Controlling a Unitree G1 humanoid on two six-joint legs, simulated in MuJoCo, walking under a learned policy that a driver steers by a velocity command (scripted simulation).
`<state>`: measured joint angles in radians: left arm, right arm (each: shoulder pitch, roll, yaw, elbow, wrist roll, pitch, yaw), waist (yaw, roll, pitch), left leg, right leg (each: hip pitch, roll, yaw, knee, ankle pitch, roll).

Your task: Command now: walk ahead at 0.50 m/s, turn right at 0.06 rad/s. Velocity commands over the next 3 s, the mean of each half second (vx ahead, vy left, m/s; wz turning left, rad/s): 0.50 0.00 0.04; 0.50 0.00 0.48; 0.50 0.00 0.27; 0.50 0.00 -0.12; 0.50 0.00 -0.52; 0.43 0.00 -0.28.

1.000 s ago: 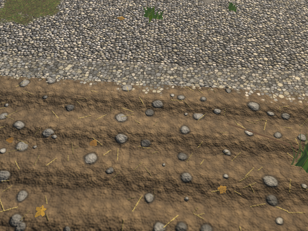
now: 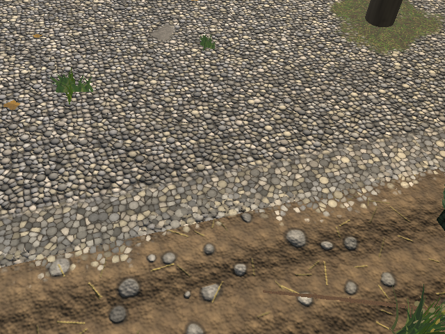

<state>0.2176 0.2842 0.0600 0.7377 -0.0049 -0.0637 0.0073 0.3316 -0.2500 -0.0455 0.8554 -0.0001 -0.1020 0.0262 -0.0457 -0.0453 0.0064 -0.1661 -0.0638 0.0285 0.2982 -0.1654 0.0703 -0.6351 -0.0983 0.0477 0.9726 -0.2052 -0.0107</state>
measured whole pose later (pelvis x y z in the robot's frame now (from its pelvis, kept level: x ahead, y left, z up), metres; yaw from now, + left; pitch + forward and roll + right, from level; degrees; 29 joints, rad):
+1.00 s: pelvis +0.54 +0.03 -0.01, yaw +20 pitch +2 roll +0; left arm 0.18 0.29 0.05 0.77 0.00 -0.12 0.00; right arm 0.26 -0.28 -0.08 0.72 0.01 -0.05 0.03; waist -0.02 -0.01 0.05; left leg -0.32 -0.10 -0.01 0.46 -0.17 0.10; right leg -0.49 -0.07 0.04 1.16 -0.37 0.01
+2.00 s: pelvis +1.04 +0.25 -0.01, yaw +21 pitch +2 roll +1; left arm 0.32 0.31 0.06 0.84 -0.03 -0.05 0.00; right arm 0.19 -0.25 -0.05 0.72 -0.01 -0.09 0.02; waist 0.01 -0.04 0.02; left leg -0.30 -0.01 0.08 0.45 -0.18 0.03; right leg -0.46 -0.05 0.05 1.15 -0.36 -0.01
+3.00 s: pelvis +1.58 +0.32 -0.02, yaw -4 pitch +2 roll +0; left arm 0.32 0.29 0.05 0.79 -0.01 -0.02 0.02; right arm 0.09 -0.26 -0.04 0.74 -0.01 -0.10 0.04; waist 0.02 -0.02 0.04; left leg -0.41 -0.02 0.04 0.50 -0.12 0.04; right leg -0.34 0.06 0.12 1.14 -0.55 0.02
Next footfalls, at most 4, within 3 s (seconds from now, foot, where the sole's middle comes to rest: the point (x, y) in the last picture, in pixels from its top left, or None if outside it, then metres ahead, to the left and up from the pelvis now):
0.28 right None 0.33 -0.15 -0.78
0.84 left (175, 300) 0.60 0.12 -0.78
1.32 right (203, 209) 0.94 0.03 -0.78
1.84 left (111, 180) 1.07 0.38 -0.78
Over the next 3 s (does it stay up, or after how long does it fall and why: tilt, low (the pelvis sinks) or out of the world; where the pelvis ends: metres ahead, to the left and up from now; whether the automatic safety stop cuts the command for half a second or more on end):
stays up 1.58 0.32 -0.02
